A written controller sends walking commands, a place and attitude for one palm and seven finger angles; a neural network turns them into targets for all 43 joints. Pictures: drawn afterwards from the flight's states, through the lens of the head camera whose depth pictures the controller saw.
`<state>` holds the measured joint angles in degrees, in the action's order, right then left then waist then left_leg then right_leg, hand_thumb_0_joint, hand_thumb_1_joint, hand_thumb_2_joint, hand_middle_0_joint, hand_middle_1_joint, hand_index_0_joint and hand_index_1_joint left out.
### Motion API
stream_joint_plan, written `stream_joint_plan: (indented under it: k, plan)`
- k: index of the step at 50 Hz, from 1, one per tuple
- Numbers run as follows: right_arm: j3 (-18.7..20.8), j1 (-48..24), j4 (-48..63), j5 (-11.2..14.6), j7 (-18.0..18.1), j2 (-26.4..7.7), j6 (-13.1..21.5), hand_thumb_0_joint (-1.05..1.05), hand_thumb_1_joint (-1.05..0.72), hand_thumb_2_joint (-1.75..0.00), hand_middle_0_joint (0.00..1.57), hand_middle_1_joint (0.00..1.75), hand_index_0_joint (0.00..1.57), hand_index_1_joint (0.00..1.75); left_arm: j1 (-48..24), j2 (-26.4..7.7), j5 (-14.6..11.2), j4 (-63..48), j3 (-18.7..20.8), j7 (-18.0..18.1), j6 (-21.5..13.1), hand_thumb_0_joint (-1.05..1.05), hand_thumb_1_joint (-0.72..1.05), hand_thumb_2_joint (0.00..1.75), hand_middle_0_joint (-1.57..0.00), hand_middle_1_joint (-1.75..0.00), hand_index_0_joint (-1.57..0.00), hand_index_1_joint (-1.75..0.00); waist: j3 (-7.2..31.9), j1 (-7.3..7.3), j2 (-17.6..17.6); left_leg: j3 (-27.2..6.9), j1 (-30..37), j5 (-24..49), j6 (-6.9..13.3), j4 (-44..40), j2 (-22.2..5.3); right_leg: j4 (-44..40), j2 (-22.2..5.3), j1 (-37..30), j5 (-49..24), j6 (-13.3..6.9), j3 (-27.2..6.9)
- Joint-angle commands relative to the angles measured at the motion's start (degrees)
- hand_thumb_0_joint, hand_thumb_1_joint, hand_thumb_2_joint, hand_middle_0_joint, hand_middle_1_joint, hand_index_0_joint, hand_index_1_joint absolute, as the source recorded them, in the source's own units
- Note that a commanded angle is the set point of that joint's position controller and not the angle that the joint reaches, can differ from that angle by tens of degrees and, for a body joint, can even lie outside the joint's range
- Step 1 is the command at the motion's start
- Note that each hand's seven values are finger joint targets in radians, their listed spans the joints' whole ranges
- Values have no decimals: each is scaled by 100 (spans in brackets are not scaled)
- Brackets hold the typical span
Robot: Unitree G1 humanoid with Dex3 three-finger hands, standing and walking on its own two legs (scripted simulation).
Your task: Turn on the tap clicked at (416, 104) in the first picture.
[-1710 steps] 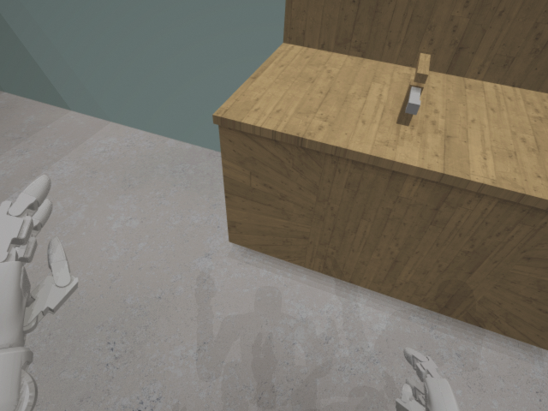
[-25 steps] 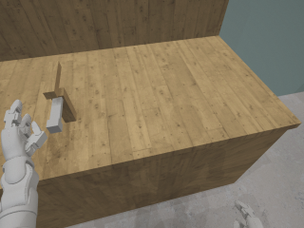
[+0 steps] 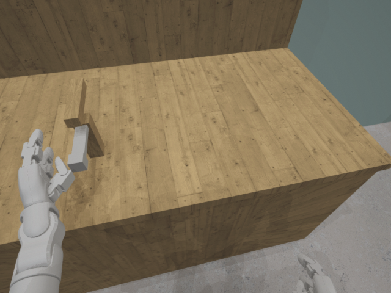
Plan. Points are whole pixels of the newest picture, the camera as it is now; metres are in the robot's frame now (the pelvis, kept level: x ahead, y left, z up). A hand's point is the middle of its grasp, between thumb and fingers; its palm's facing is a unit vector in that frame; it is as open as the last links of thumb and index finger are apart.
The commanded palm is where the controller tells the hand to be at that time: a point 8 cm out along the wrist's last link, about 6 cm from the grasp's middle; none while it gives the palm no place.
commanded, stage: push the lever round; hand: left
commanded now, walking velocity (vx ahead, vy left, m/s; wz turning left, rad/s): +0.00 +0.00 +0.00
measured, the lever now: (78, 162) +0.34 +0.26 +0.09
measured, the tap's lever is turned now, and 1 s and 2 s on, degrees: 0 19 42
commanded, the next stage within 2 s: none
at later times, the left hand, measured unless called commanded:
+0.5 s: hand (83, 173) +0.32 +0.25 +0.08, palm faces +0.49 -0.87 -0.07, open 7.6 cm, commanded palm +0.28 +0.28 +0.08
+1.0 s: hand (96, 170) +0.33 +0.23 +0.08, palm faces +0.57 -0.82 -0.05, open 7.7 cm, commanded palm +0.28 +0.25 +0.08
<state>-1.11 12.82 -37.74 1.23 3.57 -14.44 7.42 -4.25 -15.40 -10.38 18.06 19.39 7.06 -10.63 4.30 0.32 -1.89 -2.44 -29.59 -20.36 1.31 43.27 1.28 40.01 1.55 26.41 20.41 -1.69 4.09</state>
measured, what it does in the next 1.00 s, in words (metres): stands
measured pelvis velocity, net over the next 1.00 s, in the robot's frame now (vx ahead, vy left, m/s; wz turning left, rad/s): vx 0.00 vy -0.02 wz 0.02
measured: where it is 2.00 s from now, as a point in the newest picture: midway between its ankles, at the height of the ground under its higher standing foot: outside the picture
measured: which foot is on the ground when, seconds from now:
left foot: down 0.00-1.00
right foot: down 0.00-1.00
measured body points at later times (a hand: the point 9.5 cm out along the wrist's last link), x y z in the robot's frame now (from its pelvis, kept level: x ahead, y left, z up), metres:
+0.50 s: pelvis +0.00 -0.01 +0.00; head +0.03 -0.01 +0.45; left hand +0.29 +0.29 +0.08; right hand +0.16 -0.25 -0.10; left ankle +0.01 +0.10 -0.71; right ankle +0.00 -0.10 -0.71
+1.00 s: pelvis +0.00 -0.02 +0.00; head +0.02 -0.02 +0.45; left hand +0.29 +0.27 +0.08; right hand +0.16 -0.26 -0.10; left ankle +0.01 +0.10 -0.71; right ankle +0.00 -0.10 -0.71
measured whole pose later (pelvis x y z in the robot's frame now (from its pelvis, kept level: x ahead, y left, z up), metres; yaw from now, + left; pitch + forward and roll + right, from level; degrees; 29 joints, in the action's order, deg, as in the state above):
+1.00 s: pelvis +0.00 -0.02 +0.00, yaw +1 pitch +6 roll -1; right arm -0.9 11.2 -38.3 0.2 2.9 -14.3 4.6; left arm -7.6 -9.8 -6.3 17.4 13.0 20.5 -9.6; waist 4.1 0.3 -2.1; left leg -3.8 -29.8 -20.1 0.1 43.7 0.9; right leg 41.1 2.0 26.6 20.9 -3.0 5.4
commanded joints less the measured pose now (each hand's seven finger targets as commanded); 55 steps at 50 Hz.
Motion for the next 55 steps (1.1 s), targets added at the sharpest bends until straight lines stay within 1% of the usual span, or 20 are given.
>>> stream_joint_plan:
  k: [1, 4, 8, 10, 14, 20, 23, 25, 27, 30, 31, 35, 37, 43, 45, 48, 50, 52, 54, 55]
  plan:
    - [298, -348, 728, -14, 61, -807, 246, 0, -90, -90, 20, 30, 20, 30, -1463, -1210, 126, -1480, 304, 176, -472, 0, 90, 90, -15, -15, -15, -15, 1325, -27, -218, -252, 857, 1414, -98, -590, -86, -444, -14, -355, -1308, -11, -152]
    - [286, -368, 736, -17, 43, -794, 263, 0, -90, -90, 20, 30, 20, 30, -1458, -1088, 156, -1567, 133, 196, -480, 0, 90, 90, -15, -15, -15, -15, 1387, -11, -389, -279, 911, 1461, -156, -593, -99, -408, -16, -329, -1270, -33, -143]
    - [283, -378, 736, -21, 47, -801, 256, 0, -90, -90, 20, 30, 20, 30, -1617, -899, 184, -1563, -97, 229, -453, 0, 90, 90, -15, -15, -15, -15, 1371, -80, -252, -291, 924, 1390, -131, -565, -94, -429, -15, -289, -1245, -26, -149]
    - [277, -392, 690, -8, 70, -809, 244, 0, -90, -90, 20, 30, 20, 30, -1652, -1069, 189, -1524, 65, 256, -427, 0, 90, 90, -15, -15, -15, -15, 1317, -60, -241, -304, 878, 1339, -133, -579, -91, -447, -20, -311, -1219, -30, -156]
    - [272, -415, 727, -18, 53, -788, 256, 0, -90, -90, 20, 30, 20, 30, -1699, -789, 181, -1661, -257, 257, -452, 0, 90, 90, -15, -15, -15, -15, 1429, -103, -269, -272, 962, 1369, -126, -549, -78, -439, -27, -313, -1276, -20, -160]
    - [273, -410, 685, -11, 59, -787, 199, 0, -90, -90, 20, 30, 20, 30, -1688, -1020, 251, -1490, -7, 372, -413, 0, 90, 90, -15, -15, -15, -15, 1321, -52, -174, -255, 807, 1295, -92, -548, -63, -454, -38, -404, -1308, -17, -179]
    - [262, -442, 757, -24, 21, -755, 221, 0, -90, -90, 20, 30, 20, 30, -1625, -682, 248, -1628, -352, 379, -439, 0, 90, 90, -15, -15, -15, -15, 1368, -57, -309, -236, 873, 1299, -88, -540, -57, -457, -49, -387, -1319, -18, -183]
    - [263, -433, 696, -18, 32, -773, 198, 0, -90, -90, 20, 30, 20, 30, -1636, -851, 270, -1512, -173, 429, -422, 0, 90, 90, -15, -15, -15, -15, 1291, -50, -219, -259, 809, 1264, -78, -542, -61, -470, -39, -392, -1290, -26, -185]
    - [270, -432, 737, -25, 21, -769, 198, 0, -90, -90, 20, 30, 20, 30, -1681, -654, 238, -1506, -340, 458, -434, 0, 90, 90, -15, -15, -15, -15, 1290, -84, -6, -234, 774, 1166, -39, -535, -46, -500, -44, -401, -1284, 1, -186]
    - [270, -475, 709, -19, 35, -771, 157, 0, -90, -90, 20, 30, 20, 30, -1670, -872, 244, -1405, -55, 596, -396, 0, 90, 90, -15, -15, -15, -15, 1278, -20, -47, -198, 658, 1081, -21, -540, -26, -535, -68, -495, -1283, 11, -236]
    - [252, -472, 743, -33, 20, -751, 153, 0, -90, -90, 20, 30, 20, 30, -1830, -663, 251, -1505, -273, 634, -403, 0, 90, 90, -15, -15, -15, -15, 1381, -81, -1, -188, 700, 1069, -4, -520, -6, -515, -77, -490, -1297, 29, -229]
    - [263, -515, 727, -48, -7, -739, 122, 0, -90, -90, 20, 30, 20, 30, -1829, -676, 407, -1573, -291, 852, -407, 0, 90, 90, -15, -15, -15, -15, 1335, -52, -332, -193, 744, 1093, -26, -508, -13, -510, -83, -433, -1250, -6, -239]
    - [270, -504, 764, -68, -28, -722, 114, 0, -90, -90, 20, 30, 20, 30, -1698, -428, 414, -1570, -512, 928, -383, 0, 90, 90, -15, -15, -15, -15, 1382, -70, -181, -175, 755, 1131, -8, -485, -21, -516, -83, -451, -1317, 9, -232]
    - [258, -564, 734, -79, 5, -738, 15, 0, -90, -90, 20, 30, 20, 30, -1933, -493, 397, -1339, -379, 1140, -300, 0, 90, 90, -15, -15, -15, -15, 1235, -108, 244, -126, 535, 920, 47, -480, 5, -629, -118, -511, -1276, 64, -303]
    - [251, -616, 702, -70, 26, -713, -17, 0, -90, -90, 20, 30, 20, 30, -2101, -560, 475, -1379, -345, 1232, -302, 0, 90, 90, -15, -15, -15, -15, 1165, -105, -18, -132, 549, 807, 41, -511, 5, -651, -130, -446, -1100, 52, -327]
    - [247, -610, 726, -108, -18, -681, -7, 0, -90, -90, 20, 30, 20, 30, -2191, -170, 576, -1517, -742, 1364, -320, 0, 90, 90, -15, -15, -15, -15, 1304, -128, -259, -162, 736, 921, 17, -489, -3, -584, -122, -371, -1145, 11, -276]
    - [275, -610, 709, -119, -18, -703, -40, 0, -90, -90, 20, 30, 20, 30, -2030, -308, 637, -1478, -577, 1493, -293, 0, 90, 90, -15, -15, -15, -15, 1405, -75, -129, -192, 724, 1017, 7, -490, -11, -556, -115, -462, -1203, 7, -263]
    - [279, -631, 759, -119, -45, -670, -50, 0, -90, -90, 20, 30, 20, 30, -2100, 48, 656, -1543, -920, 1576, -273, 0, 90, 90, -15, -15, -15, -15, 1458, -115, -24, -193, 767, 1050, -1, -475, -21, -528, -116, -445, -1227, 17, -228]
    - [285, -642, 737, -142, -47, -672, -56, 0, -90, -90, 20, 30, 20, 30, -2180, 98, 659, -1568, -934, 1690, -258, 0, 90, 90, -15, -15, -15, -15, 1506, -124, 9, -179, 789, 1105, 1, -450, -11, -542, -125, -474, -1311, 23, -240]
    - [297, -623, 700, -147, -41, -688, -87, 0, -90, -90, 20, 30, 20, 30, -2101, -81, 696, -1471, -710, 1769, -227, 0, 90, 90, -15, -15, -15, -15, 1488, -87, 105, -199, 741, 1104, -1, -466, -17, -533, -119, -509, -1290, 20, -225]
